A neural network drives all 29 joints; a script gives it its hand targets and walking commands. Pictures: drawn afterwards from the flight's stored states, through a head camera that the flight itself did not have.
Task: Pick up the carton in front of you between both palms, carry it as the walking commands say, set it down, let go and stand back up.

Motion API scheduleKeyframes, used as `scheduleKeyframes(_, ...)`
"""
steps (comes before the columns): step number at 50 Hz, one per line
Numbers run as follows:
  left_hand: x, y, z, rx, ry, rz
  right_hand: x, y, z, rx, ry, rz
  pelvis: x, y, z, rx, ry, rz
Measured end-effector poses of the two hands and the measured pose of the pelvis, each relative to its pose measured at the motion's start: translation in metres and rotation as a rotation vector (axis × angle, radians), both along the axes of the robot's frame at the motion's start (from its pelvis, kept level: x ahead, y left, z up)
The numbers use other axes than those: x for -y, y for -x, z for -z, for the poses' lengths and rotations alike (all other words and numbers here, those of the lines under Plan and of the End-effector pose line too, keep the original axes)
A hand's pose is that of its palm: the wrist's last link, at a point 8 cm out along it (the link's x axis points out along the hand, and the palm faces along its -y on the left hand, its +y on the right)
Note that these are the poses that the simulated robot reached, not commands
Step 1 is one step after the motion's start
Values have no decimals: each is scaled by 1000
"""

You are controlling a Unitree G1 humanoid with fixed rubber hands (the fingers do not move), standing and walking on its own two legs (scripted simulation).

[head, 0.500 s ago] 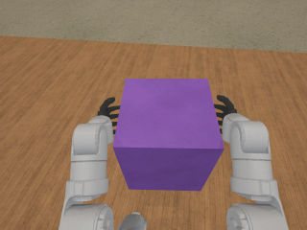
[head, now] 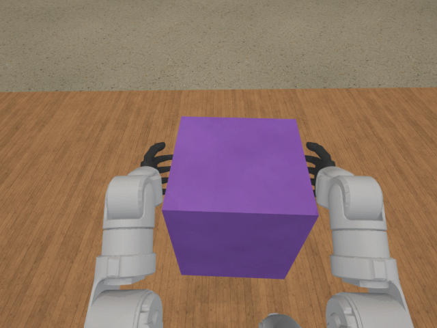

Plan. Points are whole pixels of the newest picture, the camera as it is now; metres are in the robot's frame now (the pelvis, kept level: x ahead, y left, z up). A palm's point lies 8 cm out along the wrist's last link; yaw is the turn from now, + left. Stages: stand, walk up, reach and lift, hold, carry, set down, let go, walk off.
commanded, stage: carry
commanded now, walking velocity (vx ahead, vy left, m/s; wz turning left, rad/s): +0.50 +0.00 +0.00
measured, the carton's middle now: (235, 201) +0.35 -0.02 +0.02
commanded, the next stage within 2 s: none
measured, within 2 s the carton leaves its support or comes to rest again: neither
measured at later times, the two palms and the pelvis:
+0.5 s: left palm (166, 97) +0.63 +0.13 +0.05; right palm (284, 86) +0.66 -0.17 +0.05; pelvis +0.30 -0.04 -0.04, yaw +2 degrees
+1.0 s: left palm (168, 45) +0.94 +0.15 +0.02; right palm (259, 42) +0.94 -0.15 +0.02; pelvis +0.59 +0.01 -0.08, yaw +1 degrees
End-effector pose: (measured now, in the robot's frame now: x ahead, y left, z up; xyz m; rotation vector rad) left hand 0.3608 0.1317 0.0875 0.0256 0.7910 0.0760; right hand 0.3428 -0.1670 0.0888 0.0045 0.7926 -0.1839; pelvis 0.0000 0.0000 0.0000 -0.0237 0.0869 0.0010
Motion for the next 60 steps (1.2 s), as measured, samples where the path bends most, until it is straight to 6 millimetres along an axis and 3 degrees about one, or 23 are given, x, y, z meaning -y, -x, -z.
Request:
scheduleKeyframes(6,-1,-64,-8,62,23,-24,-1,-71,-13,63,-2,1,3,-63,-4,-16,7,-9)
scheduleKeyframes(12,4,-139,-18,129,30,-52,4,-153,-25,130,0,-23,15,-142,7,-16,-13,-22)
scheduleKeyframes(17,13,-209,-8,148,-13,-66,14,-230,-5,149,-12,-62,28,-221,41,14,-38,-41)
scheduleKeyframes(19,13,-230,3,116,-42,-75,13,-257,10,115,-25,-83,31,-242,48,16,-18,-36)
scheduleKeyframes(24,5,-262,32,1,-24,-106,3,-304,36,1,-19,-140,42,-288,42,12,-35,-38)
scheduleKeyframes(29,-1,-307,33,13,-20,-135,-4,-357,38,13,-27,-155,46,-335,36,-3,-49,-39)
scheduleKeyframes(35,-6,-379,17,87,-16,-137,-9,-425,26,87,-41,-128,38,-401,35,-14,-49,-25)
scheduleKeyframes(40,-17,-450,12,130,-10,-122,-19,-490,20,131,-36,-109,23,-470,48,-9,-27,-14)
scheduleKeyframes(44,-27,-515,29,144,1,-85,-28,-546,30,143,-1,-90,10,-535,77,20,0,6)
scheduleKeyframes(46,-27,-543,44,117,15,-62,-28,-567,41,117,27,-79,6,-556,85,22,-21,-2)
scheduleKeyframes(52,-17,-602,73,-14,-4,6,-18,-608,73,-16,18,-22,-10,-611,77,14,-5,-4)
scheduleKeyframes(60,-16,-687,68,41,21,-10,-16,-694,64,41,12,-4,-13,-690,69,-11,4,-11)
